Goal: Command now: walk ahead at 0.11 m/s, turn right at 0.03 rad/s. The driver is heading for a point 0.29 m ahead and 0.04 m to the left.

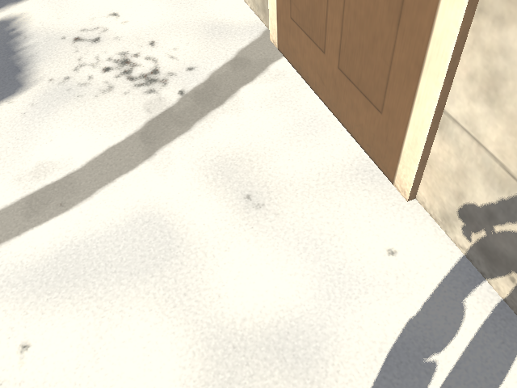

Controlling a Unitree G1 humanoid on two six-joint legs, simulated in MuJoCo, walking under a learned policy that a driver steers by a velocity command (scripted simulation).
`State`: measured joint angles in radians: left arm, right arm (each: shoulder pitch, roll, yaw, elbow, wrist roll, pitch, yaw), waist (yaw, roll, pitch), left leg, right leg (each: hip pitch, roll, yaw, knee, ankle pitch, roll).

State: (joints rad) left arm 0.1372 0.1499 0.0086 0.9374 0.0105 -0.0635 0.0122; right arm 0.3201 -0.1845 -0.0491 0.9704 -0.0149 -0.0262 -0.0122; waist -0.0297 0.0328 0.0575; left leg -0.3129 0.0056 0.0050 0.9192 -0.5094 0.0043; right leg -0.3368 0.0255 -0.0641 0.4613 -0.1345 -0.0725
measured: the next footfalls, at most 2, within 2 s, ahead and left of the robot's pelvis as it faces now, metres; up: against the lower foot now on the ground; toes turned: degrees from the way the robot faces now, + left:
left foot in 0.20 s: +0.05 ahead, +0.13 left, +0.00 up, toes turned +1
left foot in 0.94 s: -0.08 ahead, +0.14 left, +0.00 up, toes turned +0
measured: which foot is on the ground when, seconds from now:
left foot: up 0.00-0.18, down 0.20-0.70, up 0.72-0.92, down 0.94-1.00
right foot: down 0.00-0.94, up 0.96-1.00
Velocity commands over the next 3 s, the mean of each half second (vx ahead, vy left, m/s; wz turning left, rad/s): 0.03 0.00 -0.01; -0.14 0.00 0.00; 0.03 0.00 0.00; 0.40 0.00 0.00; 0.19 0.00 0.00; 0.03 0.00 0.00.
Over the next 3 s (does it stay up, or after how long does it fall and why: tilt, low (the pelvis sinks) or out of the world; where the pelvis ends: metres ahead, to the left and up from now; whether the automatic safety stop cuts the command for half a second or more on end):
stays up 0.26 0.08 0.00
